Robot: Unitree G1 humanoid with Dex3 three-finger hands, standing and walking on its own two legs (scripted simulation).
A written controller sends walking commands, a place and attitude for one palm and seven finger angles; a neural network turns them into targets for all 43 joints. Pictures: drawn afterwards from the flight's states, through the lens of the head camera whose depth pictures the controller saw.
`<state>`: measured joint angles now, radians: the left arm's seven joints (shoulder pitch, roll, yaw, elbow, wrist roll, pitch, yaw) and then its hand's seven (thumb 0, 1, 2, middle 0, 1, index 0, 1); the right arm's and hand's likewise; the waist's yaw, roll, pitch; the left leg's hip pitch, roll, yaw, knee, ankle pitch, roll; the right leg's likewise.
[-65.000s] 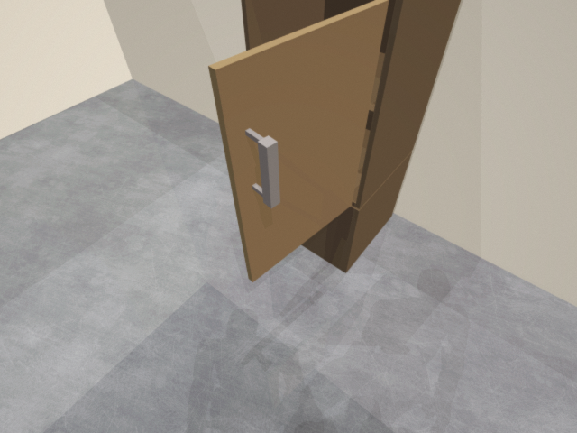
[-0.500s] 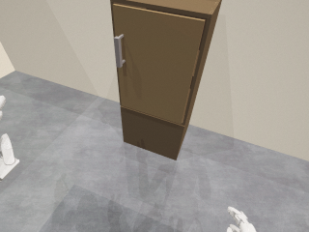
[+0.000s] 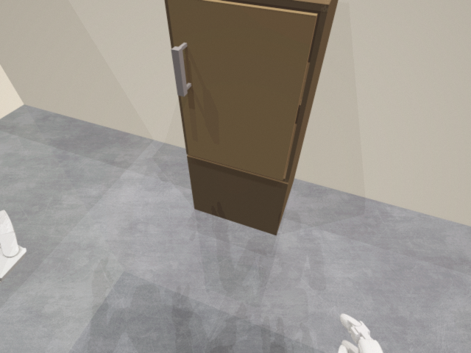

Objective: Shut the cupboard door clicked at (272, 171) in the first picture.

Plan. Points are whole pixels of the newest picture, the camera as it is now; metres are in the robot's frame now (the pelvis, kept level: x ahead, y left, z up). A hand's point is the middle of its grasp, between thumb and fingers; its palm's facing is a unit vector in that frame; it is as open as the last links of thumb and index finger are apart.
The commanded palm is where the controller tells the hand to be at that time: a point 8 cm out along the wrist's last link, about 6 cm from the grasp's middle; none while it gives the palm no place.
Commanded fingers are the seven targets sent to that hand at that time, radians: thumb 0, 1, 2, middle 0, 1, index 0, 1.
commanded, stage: let the arm hang, fingers relaxed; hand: left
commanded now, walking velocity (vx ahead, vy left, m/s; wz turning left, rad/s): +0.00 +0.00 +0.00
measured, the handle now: (183, 69) +0.90 +0.20 +0.06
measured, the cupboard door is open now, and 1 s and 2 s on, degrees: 0 0 0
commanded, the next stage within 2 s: look to check the result in 1.10 s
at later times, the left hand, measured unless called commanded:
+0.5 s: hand out of the picture -0.05 +0.22 -0.17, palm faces +0.04 -0.98 -0.21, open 7.1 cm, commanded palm none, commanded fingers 0.00 0.90 0.90 -0.20 -0.30 -0.20 -0.30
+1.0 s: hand out of the picture -0.03 +0.19 -0.17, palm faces +0.03 -0.98 -0.17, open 7.3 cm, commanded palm none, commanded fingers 0.00 0.90 0.90 -0.20 -0.30 -0.20 -0.30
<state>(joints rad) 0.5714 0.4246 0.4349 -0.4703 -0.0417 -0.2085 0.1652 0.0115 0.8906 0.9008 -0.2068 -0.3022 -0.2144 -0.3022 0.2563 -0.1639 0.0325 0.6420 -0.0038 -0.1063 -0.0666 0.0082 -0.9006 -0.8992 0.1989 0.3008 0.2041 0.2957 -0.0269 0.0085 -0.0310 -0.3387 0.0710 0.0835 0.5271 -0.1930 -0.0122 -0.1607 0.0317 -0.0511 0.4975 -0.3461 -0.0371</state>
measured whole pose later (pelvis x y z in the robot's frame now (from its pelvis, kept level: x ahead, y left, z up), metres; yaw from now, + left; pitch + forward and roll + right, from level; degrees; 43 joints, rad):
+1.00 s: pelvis -0.01 +0.03 +0.01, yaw +0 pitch -2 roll +0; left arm 0.34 0.13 0.00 1.13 0.02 0.00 0.03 0.00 0.91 0.90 -0.20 -0.30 -0.20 -0.30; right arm 0.31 -0.14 -0.01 1.14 -0.02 0.02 -0.03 0.00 -0.91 -0.90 0.20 0.30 0.20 0.30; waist -0.02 0.00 0.00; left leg -0.23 0.01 0.11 0.39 -0.12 0.03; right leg -0.08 -0.03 -0.04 0.41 -0.30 0.01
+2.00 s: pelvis +0.02 +0.00 +0.01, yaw +1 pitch -2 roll +1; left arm 0.33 0.13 0.00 1.14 0.02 -0.01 0.04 0.00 0.91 0.90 -0.20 -0.30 -0.20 -0.30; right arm 0.27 -0.15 0.00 1.14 -0.02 0.01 -0.04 0.00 -0.91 -0.90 0.19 0.30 0.20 0.29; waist -0.01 0.00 0.03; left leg -0.20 0.04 0.08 0.39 -0.16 -0.01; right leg -0.02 0.01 -0.06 0.36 -0.31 -0.03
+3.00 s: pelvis +0.03 -0.01 +0.01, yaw +1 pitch -2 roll +1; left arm 0.36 0.12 0.01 1.14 0.02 -0.01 0.04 0.00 0.91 0.90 -0.20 -0.30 -0.20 -0.30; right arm 0.29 -0.13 0.00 1.15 -0.02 0.01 -0.05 0.00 -0.91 -0.90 0.20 0.30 0.20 0.29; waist 0.00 -0.01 0.04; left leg -0.19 0.05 0.08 0.41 -0.18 -0.02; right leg 0.00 0.02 -0.06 0.35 -0.32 -0.04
